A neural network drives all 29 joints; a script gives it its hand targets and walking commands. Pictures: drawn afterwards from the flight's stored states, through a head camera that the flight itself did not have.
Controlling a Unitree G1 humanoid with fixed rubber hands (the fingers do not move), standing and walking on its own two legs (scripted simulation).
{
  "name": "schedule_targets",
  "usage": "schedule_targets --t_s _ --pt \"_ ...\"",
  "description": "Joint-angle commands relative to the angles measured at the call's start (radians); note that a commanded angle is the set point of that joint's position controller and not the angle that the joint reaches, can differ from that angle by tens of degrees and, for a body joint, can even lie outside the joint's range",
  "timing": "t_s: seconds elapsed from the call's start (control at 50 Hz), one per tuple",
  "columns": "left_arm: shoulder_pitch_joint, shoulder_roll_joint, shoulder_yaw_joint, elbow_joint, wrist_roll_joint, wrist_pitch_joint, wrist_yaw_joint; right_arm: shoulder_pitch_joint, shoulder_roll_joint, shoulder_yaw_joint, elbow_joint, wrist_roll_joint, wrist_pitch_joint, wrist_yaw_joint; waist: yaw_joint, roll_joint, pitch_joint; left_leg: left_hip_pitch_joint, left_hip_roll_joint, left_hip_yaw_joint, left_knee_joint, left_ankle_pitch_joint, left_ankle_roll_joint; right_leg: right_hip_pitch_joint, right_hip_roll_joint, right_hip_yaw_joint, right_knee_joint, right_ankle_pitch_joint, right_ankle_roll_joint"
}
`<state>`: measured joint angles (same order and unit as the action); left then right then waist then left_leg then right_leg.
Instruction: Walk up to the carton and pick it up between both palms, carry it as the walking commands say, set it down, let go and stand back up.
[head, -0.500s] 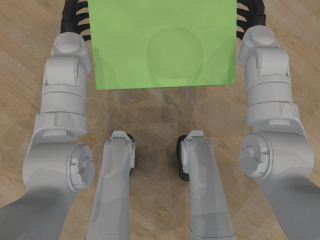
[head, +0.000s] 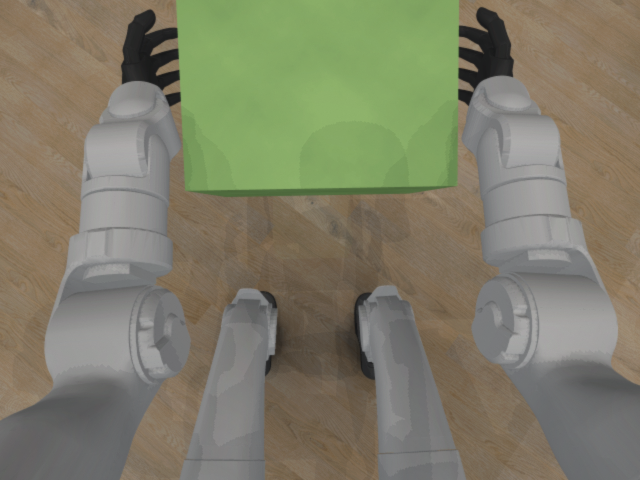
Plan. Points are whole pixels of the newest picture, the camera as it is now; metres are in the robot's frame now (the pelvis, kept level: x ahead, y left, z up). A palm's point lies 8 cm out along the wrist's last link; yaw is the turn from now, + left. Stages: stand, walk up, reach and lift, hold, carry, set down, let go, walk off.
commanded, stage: reach and lift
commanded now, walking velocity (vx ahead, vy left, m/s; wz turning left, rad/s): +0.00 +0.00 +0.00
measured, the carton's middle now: (318, 102) +0.55 -0.01 -0.12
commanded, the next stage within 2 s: none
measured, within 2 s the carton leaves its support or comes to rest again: neither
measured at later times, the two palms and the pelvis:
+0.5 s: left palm (105, 57) +0.50 +0.17 +0.05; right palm (555, 75) +0.49 -0.20 +0.05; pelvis +0.14 -0.01 +0.10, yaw -1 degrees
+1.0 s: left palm (48, 52) +0.46 +0.17 +0.12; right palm out of the picture +0.45 -0.20 +0.12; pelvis +0.14 -0.01 +0.13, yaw -2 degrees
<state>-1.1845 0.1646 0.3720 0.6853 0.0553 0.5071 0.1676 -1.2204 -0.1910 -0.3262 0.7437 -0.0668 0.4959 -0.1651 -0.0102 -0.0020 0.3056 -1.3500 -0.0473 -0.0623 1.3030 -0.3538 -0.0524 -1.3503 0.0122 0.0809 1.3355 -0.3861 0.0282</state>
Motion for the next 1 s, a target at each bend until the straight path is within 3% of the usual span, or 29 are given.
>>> schedule_targets --t_s 0.0,0.04,0.06,0.1,0.12,0.2,0.22,0.3,0.32,0.34,0.36,0.4,0.42,0.44,0.48,0.54,0.62,0.66,0.68,0.7,0.74,0.76,0.8,0.82,0.84,0.88,0.92,0.96,0.98 --pt "-0.555 -1.104 -0.490 -0.047 -0.126 -0.082 -0.507 -0.554 1.103 0.441 -0.146 0.116 -0.082 0.521 0.000 -0.019 -1.875 0.613 -0.087 0.124 -0.161 0.201 0.028 0.585 0.110 -0.123 -0.219 0.192 -0.009" --pt "-0.529 -1.126 -0.383 0.033 -0.100 -0.077 -0.521 -0.594 1.102 0.413 -0.123 0.083 -0.078 0.530 -0.011 -0.103 -1.711 0.536 -0.081 0.107 -0.229 -0.053 0.043 0.560 0.104 -0.130 -0.283 -0.047 -0.010" --pt "-0.480 -1.119 -0.315 0.113 -0.063 -0.071 -0.522 -0.555 1.075 0.323 -0.034 0.039 -0.076 0.536 -0.025 -0.063 -1.526 0.487 -0.072 0.091 -0.266 -0.151 0.043 0.449 0.094 -0.133 -0.297 -0.139 -0.021" --pt "-0.282 -1.118 -0.209 0.261 0.040 -0.063 -0.525 -0.418 1.140 0.285 0.028 -0.030 -0.067 0.539 0.018 -0.110 -1.274 0.418 -0.079 0.116 -0.304 -0.109 0.058 0.448 0.097 -0.136 -0.362 -0.098 -0.017" --pt "-0.134 -1.142 -0.159 0.382 0.098 -0.046 -0.527 -0.304 1.108 0.220 0.070 -0.075 -0.068 0.534 0.006 -0.069 -1.196 0.424 -0.081 0.104 -0.334 -0.065 0.052 0.408 0.102 -0.145 -0.370 -0.046 -0.031" --pt "-0.053 -1.122 -0.238 0.099 0.091 -0.070 -0.525 -0.041 1.121 0.185 0.065 -0.077 -0.062 0.553 0.024 0.031 -1.190 0.598 -0.076 0.102 -0.392 0.291 0.024 0.437 0.108 -0.145 -0.431 0.244 -0.031" --pt "-0.004 -1.098 -0.221 0.100 0.100 -0.070 -0.528 0.007 1.158 0.187 0.079 -0.082 -0.050 0.557 0.024 -0.031 -1.146 0.610 -0.060 0.086 -0.412 0.296 0.037 0.483 0.111 -0.143 -0.457 0.261 -0.027" --pt "-0.073 -1.191 -0.521 -0.293 -0.076 -0.122 -0.523 0.075 1.218 0.407 -0.198 0.048 -0.095 0.548 -0.011 0.037 -1.473 0.878 -0.053 0.047 -0.414 0.682 0.007 0.717 0.113 -0.101 -0.471 0.576 -0.027" --pt "-0.081 -1.176 -0.516 -0.278 -0.080 -0.117 -0.532 0.104 1.203 0.387 -0.176 0.028 -0.090 0.548 -0.032 0.044 -1.402 0.829 -0.056 0.047 -0.422 0.607 0.012 0.685 0.112 -0.101 -0.488 0.522 -0.031" --pt "-0.057 -1.146 -0.532 -0.349 -0.105 -0.137 -0.520 0.067 1.281 0.483 -0.274 0.094 -0.102 0.537 0.037 -0.012 -1.477 0.841 -0.058 0.046 -0.438 0.659 0.027 0.801 0.103 -0.074 -0.502 0.626 -0.017" --pt "-0.044 -1.157 -0.555 -0.370 -0.121 -0.148 -0.517 0.060 1.256 0.517 -0.311 0.107 -0.114 0.534 0.027 -0.029 -1.518 0.866 -0.062 0.035 -0.438 0.747 0.021 0.801 0.107 -0.071 -0.503 0.684 -0.015" --pt "0.066 -1.137 -0.521 -0.327 -0.099 -0.147 -0.515 0.098 1.258 0.546 -0.342 0.109 -0.115 0.514 0.077 -0.032 -1.413 0.787 -0.069 0.052 -0.477 0.676 0.028 0.839 0.082 -0.033 -0.529 0.735 -0.012" --pt "0.095 -1.173 -0.557 -0.374 -0.116 -0.153 -0.512 0.092 1.253 0.593 -0.394 0.127 -0.125 0.511 0.060 -0.044 -1.466 0.850 -0.077 0.039 -0.488 0.719 0.026 0.882 0.092 -0.033 -0.540 0.742 -0.014" --pt "0.230 -1.159 -0.513 -0.244 -0.061 -0.136 -0.503 0.133 1.236 0.573 -0.354 0.096 -0.122 0.498 0.093 -0.066 -1.324 0.814 -0.075 0.040 -0.505 0.721 0.031 0.829 0.083 -0.023 -0.547 0.762 -0.002" --pt "0.317 -1.226 -0.529 -0.182 -0.057 -0.110 -0.504 0.211 1.195 0.552 -0.346 0.087 -0.112 0.502 0.062 0.013 -1.206 0.862 -0.066 0.035 -0.540 0.656 0.018 0.802 0.085 -0.021 -0.595 0.631 -0.014" --pt "0.436 -1.184 -0.422 -0.039 0.043 -0.092 -0.502 0.248 1.162 0.500 -0.271 0.029 -0.093 0.505 0.102 0.004 -1.043 0.859 -0.069 0.050 -0.602 0.573 0.029 0.797 0.075 -0.032 -0.651 0.568 -0.003" --pt "0.342 -1.178 -0.520 -0.224 -0.013 -0.091 -0.506 0.404 1.194 0.482 -0.206 0.018 -0.057 0.521 0.043 0.014 -1.040 0.996 -0.051 0.043 -0.659 0.589 0.026 0.870 0.094 -0.033 -0.713 0.562 -0.005" --pt "0.368 -1.153 -0.486 -0.194 0.034 -0.080 -0.507 0.398 1.193 0.488 -0.238 0.003 -0.060 0.524 0.078 -0.007 -0.985 0.952 -0.052 0.045 -0.670 0.540 0.038 0.879 0.083 -0.021 -0.719 0.547 -0.008" --pt "0.357 -1.170 -0.504 -0.201 0.010 -0.080 -0.509 0.407 1.197 0.494 -0.228 0.013 -0.059 0.523 0.058 0.009 -0.945 0.970 -0.057 0.051 -0.687 0.533 0.032 0.911 0.079 -0.019 -0.734 0.548 -0.010" --pt "0.332 -1.151 -0.497 -0.219 0.005 -0.085 -0.514 0.354 1.210 0.504 -0.254 0.001 -0.050 0.522 0.058 -0.069 -0.946 0.991 -0.048 0.039 -0.686 0.488 0.047 0.895 0.085 -0.027 -0.741 0.490 0.004" --pt "0.300 -1.179 -0.516 -0.219 -0.006 -0.084 -0.514 0.273 1.219 0.553 -0.322 0.043 -0.061 0.522 0.066 -0.049 -0.945 1.016 -0.053 0.048 -0.694 0.454 0.045 0.927 0.082 -0.017 -0.759 0.461 0.005" --pt "0.289 -1.131 -0.496 -0.220 0.020 -0.088 -0.504 0.277 1.220 0.536 -0.261 0.041 -0.062 0.527 0.109 -0.005 -0.904 1.001 -0.052 0.055 -0.709 0.431 0.043 0.904 0.075 -0.011 -0.758 0.422 0.001" --pt "0.275 -1.179 -0.544 -0.217 -0.015 -0.072 -0.508 0.249 1.223 0.567 -0.290 0.062 -0.057 0.533 0.073 -0.018 -0.873 1.036 -0.058 0.056 -0.713 0.396 0.041 0.905 0.075 -0.020 -0.768 0.394 -0.001" --pt "0.165 -1.192 -0.611 -0.349 -0.066 -0.088 -0.512 0.192 1.265 0.639 -0.365 0.106 -0.064 0.539 0.092 -0.013 -1.019 1.103 -0.060 0.061 -0.726 0.406 0.036 1.013 0.088 -0.020 -0.782 0.394 -0.003" --pt "0.157 -1.189 -0.585 -0.270 -0.038 -0.066 -0.515 0.199 1.209 0.565 -0.291 0.057 -0.053 0.534 0.058 0.021 -0.890 1.045 -0.057 0.063 -0.722 0.331 0.027 0.917 0.077 -0.021 -0.775 0.331 -0.011" --pt "0.124 -1.166 -0.594 -0.311 -0.044 -0.068 -0.509 0.146 1.252 0.581 -0.310 0.086 -0.047 0.543 0.090 0.006 -0.924 1.083 -0.054 0.066 -0.747 0.291 0.035 0.945 0.080 -0.028 -0.790 0.284 -0.006" --pt "0.210 -1.179 -0.525 -0.179 0.001 -0.039 -0.510 0.137 1.278 0.554 -0.264 0.069 -0.034 0.549 0.119 -0.025 -0.828 1.051 -0.053 0.071 -0.768 0.243 0.045 0.939 0.078 -0.038 -0.806 0.227 -0.003" --pt "0.139 -1.212 -0.614 -0.303 -0.077 -0.036 -0.508 0.121 1.246 0.595 -0.328 0.107 -0.030 0.551 0.061 0.005 -0.910 1.161 -0.052 0.060 -0.782 0.316 0.024 0.992 0.089 -0.046 -0.820 0.278 -0.010" --pt "0.191 -1.190 -0.549 -0.201 -0.022 -0.012 -0.517 0.187 1.227 0.510 -0.240 0.049 -0.013 0.550 0.051 0.014 -0.841 1.092 -0.061 0.076 -0.788 0.248 0.025 0.975 0.087 -0.056 -0.829 0.240 -0.010"
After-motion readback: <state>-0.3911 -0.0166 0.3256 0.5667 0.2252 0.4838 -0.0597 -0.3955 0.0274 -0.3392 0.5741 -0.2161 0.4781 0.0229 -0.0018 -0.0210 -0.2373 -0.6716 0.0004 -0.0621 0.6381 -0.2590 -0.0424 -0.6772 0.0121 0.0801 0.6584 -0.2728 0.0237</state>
